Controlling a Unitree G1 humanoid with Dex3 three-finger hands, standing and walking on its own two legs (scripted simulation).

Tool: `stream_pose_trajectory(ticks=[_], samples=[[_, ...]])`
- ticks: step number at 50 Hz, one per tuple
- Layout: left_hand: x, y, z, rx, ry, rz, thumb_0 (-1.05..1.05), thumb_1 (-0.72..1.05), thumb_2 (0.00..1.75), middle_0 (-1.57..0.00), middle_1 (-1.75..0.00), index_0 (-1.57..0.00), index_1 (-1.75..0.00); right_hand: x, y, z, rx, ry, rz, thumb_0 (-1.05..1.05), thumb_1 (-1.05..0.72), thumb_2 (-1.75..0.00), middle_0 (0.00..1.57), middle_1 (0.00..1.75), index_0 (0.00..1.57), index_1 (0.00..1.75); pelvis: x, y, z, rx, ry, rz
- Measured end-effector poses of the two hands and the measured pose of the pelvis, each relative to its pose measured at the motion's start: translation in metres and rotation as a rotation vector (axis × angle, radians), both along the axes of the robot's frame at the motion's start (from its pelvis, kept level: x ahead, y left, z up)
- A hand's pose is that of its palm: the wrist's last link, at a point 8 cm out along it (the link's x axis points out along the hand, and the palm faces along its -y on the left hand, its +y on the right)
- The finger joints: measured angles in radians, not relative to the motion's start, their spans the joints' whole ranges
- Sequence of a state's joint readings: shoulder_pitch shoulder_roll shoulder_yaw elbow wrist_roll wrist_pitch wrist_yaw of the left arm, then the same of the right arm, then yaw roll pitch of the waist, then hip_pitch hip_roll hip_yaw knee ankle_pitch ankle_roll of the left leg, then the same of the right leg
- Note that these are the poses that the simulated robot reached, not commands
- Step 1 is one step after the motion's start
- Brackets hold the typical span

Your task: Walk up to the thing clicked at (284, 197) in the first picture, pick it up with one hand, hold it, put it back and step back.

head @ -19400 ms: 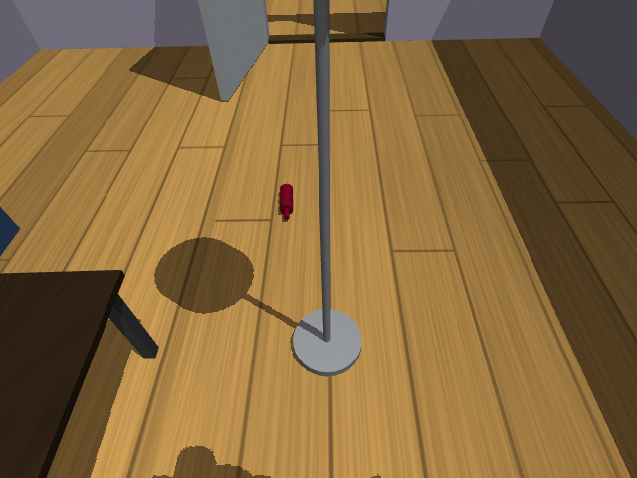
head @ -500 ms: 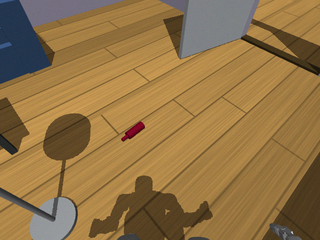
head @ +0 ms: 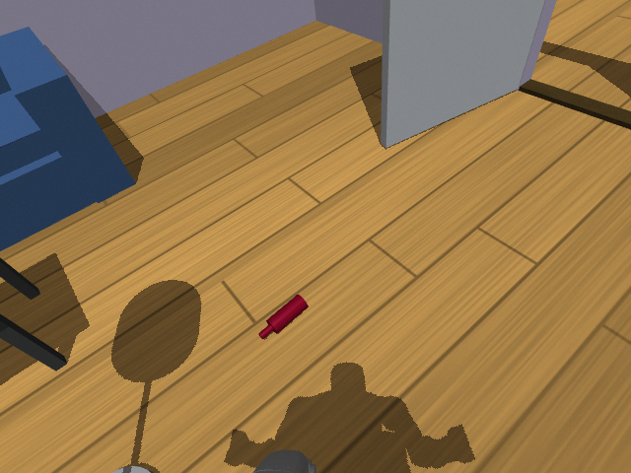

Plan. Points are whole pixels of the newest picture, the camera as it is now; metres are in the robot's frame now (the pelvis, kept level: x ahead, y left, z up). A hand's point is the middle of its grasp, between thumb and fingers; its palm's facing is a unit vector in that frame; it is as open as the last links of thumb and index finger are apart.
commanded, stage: walk up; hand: left
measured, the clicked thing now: (282, 318) +0.72 +0.27 -0.74
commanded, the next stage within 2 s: none
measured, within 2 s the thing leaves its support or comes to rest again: neither
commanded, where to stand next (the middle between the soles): +0.34 +0.05 m, yaw +1 degrees
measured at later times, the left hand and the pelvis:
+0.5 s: hand (149, 439) +0.19 +0.32 -0.15, palm faces +0.00 -0.94 -0.35, open 7.4 cm; pelvis +0.15 +0.05 +0.00, yaw +3 degrees
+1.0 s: hand (176, 365) +0.30 +0.29 -0.12, palm faces -0.01 -0.89 -0.45, open 7.4 cm; pelvis +0.24 +0.02 +0.00, yaw +1 degrees
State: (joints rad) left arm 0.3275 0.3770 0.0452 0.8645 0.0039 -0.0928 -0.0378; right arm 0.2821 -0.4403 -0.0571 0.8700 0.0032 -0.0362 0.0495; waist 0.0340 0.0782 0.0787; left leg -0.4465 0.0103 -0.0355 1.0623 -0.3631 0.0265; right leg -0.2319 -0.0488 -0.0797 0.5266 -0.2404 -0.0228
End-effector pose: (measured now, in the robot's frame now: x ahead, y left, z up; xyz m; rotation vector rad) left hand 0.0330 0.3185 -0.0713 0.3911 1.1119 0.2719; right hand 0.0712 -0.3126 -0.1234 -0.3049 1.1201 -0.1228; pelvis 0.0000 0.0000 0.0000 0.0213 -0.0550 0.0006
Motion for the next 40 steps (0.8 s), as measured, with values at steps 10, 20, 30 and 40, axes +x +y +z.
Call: stream_pose_trajectory(ticks=[10,20,30,40], samples=[[0.031,0.013,-0.019,-0.038,0.054,0.042,0.01,0.90,0.90,-0.20,-0.30,-0.20,-0.30,0.086,0.013,0.018,-0.035,0.011,0.070,0.01,-0.91,-0.90,0.20,0.30,0.21,0.30,0.061,0.009,-0.001,-0.040,0.008,0.040],[0.106,0.043,-0.054,-0.090,0.092,0.028,0.01,0.91,0.90,-0.20,-0.30,-0.20,-0.30,0.168,0.049,0.035,-0.088,-0.114,0.061,0.01,-0.91,-0.90,0.21,0.30,0.21,0.30,0.129,0.044,-0.012,-0.043,-0.007,0.050],[0.185,0.043,-0.034,-0.076,0.054,-0.027,0.01,0.91,0.90,-0.20,-0.30,-0.20,-0.30,0.173,0.042,0.034,-0.076,-0.045,0.006,0.01,-0.90,-0.90,0.21,0.30,0.21,0.30,0.179,0.041,-0.001,-0.007,-0.015,0.025],[0.241,0.017,-0.018,0.028,0.020,-0.029,0.01,0.91,0.90,-0.20,-0.30,-0.20,-0.30,0.205,0.017,-0.018,-0.011,0.060,-0.029,0.01,-0.91,-0.90,0.21,0.30,0.21,0.30,0.225,0.012,-0.016,-0.005,-0.009,0.018]])
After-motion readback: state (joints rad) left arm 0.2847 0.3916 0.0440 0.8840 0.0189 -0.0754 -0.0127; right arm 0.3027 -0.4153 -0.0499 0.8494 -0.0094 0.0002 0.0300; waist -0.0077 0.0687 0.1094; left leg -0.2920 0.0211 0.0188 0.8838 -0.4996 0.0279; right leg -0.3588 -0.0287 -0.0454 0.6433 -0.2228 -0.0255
